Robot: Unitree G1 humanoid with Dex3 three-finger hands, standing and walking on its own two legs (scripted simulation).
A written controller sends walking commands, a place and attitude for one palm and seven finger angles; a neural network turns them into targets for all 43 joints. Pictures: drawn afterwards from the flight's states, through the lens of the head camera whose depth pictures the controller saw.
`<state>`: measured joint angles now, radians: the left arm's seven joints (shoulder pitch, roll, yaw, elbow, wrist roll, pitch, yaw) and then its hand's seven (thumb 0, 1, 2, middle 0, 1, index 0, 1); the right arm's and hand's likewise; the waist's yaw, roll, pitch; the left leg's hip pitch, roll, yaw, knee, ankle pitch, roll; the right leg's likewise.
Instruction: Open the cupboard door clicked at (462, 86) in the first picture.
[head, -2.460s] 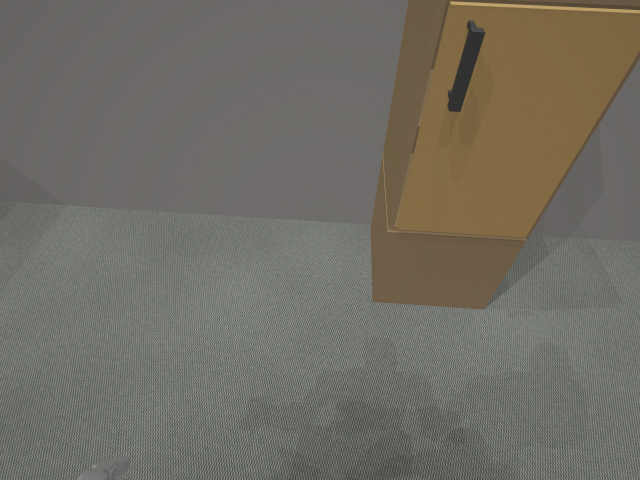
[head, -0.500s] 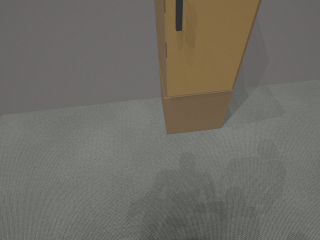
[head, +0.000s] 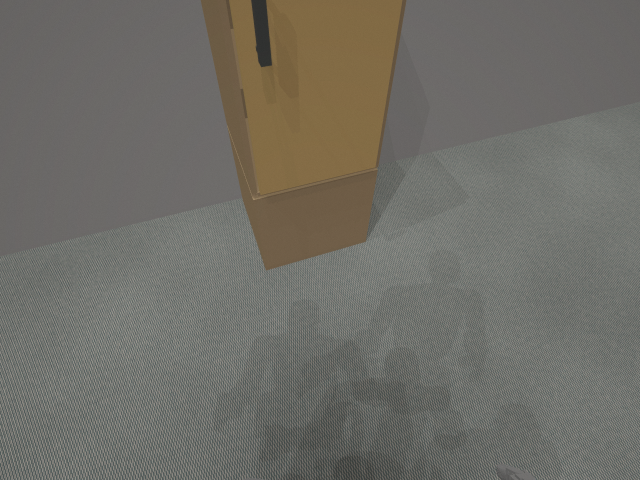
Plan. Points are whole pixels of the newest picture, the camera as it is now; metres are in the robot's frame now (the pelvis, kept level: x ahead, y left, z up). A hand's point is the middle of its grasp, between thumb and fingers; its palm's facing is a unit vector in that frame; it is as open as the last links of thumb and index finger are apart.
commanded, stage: walk to a spot facing it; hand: left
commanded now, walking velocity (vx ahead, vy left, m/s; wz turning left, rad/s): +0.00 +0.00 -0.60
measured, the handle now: (258, 20) +0.86 +0.22 +0.15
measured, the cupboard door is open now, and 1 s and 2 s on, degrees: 0 0 0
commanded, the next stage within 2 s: none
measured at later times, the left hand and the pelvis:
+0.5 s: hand out of the picture +0.12 +0.18 -0.17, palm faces -0.34 -0.92 -0.22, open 7.4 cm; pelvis -0.03 +0.02 -0.01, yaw -21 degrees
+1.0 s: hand (232, 474) +0.15 +0.14 -0.17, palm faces -0.50 -0.84 -0.20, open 7.4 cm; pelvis +0.00 +0.00 +0.00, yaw -35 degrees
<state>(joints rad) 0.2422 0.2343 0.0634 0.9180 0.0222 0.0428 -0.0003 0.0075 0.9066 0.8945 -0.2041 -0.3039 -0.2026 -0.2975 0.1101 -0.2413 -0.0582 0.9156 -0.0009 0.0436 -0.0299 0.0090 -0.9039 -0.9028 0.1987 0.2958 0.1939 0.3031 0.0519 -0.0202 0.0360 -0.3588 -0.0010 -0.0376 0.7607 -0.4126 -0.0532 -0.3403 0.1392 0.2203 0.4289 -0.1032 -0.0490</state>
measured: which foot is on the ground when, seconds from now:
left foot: up 0.00-0.06, down 0.08-0.56, up 0.58-1.00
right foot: down 0.00-0.08, up 0.10-0.52, down 0.54-1.00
